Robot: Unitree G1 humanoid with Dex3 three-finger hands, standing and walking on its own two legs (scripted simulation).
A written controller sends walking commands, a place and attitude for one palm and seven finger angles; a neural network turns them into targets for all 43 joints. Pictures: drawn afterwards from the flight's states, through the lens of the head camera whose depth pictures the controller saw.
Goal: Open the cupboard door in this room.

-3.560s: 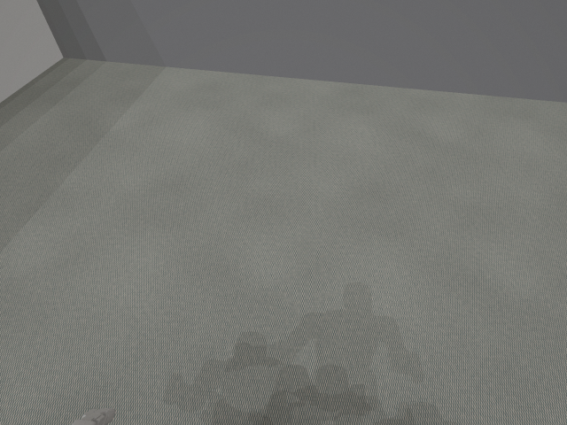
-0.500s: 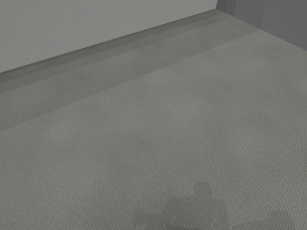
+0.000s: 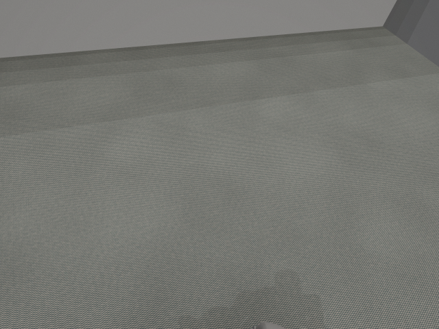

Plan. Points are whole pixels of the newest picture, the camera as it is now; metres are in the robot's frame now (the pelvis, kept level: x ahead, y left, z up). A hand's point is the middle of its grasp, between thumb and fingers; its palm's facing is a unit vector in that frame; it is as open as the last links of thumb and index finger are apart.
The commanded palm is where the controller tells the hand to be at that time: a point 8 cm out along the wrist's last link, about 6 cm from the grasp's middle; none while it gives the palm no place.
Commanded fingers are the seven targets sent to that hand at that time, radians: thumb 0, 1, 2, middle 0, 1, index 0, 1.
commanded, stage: turn or walk to find it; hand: left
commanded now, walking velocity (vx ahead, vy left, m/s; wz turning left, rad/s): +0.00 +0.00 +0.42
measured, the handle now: out of the picture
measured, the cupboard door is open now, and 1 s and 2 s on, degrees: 0 0 0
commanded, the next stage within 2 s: none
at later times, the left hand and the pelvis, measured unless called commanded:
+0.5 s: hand out of the picture +0.01 +0.17 -0.15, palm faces +0.23 -0.94 -0.25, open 7.4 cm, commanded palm none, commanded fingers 0.00 0.90 0.90 -0.20 -0.30 -0.20 -0.30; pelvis -0.01 -0.03 +0.01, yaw +13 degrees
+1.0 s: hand out of the picture -0.05 +0.24 -0.15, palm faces +0.43 -0.87 -0.25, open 7.4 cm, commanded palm none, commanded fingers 0.00 0.90 0.90 -0.20 -0.30 -0.20 -0.30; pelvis -0.04 +0.01 +0.01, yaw +24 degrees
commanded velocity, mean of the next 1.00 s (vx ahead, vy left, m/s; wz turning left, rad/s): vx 0.00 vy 0.00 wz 0.42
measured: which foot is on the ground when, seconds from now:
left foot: down 0.00-0.28, up 0.30-0.64, down 0.66-1.00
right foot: up 0.00-0.24, down 0.26-0.68, up 0.70-1.00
